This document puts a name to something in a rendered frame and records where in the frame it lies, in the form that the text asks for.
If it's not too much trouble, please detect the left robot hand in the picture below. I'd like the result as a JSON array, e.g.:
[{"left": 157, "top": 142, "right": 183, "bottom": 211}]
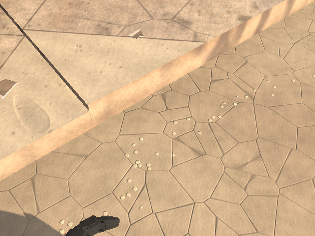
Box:
[{"left": 64, "top": 215, "right": 120, "bottom": 236}]

